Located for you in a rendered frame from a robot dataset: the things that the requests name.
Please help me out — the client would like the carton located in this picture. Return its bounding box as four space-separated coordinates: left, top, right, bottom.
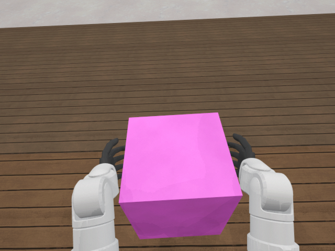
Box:
119 112 243 239

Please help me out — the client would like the left robot hand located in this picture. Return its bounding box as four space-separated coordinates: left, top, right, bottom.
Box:
99 138 126 180

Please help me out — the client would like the right robot forearm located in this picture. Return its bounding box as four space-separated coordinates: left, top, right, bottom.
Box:
239 158 299 251

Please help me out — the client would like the left robot forearm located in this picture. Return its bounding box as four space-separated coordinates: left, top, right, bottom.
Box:
71 163 119 251

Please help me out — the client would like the right robot hand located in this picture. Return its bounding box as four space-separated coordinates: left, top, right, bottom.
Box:
227 133 255 177

